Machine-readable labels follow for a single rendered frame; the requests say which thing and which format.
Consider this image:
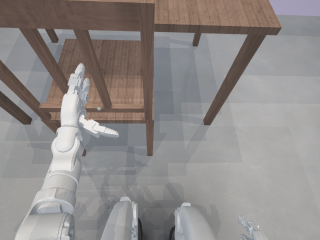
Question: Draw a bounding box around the robot left shin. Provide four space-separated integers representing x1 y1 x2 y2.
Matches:
120 197 138 240

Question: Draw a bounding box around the table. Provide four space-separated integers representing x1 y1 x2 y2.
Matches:
0 0 282 125

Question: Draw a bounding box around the robot right shin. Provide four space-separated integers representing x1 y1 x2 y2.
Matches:
174 202 191 240

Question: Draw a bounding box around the left robot upper arm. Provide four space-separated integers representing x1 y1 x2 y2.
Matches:
17 212 76 240

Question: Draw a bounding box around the robot shin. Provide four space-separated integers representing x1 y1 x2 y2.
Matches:
174 202 191 240
120 197 138 240

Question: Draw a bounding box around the right robot hand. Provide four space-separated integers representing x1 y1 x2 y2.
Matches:
237 215 270 240

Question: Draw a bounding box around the robot left forearm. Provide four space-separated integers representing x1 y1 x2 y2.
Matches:
14 126 84 240

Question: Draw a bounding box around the left robot hand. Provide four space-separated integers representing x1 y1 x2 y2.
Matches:
60 63 119 138

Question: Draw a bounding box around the chair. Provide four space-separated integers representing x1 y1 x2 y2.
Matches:
0 0 155 157

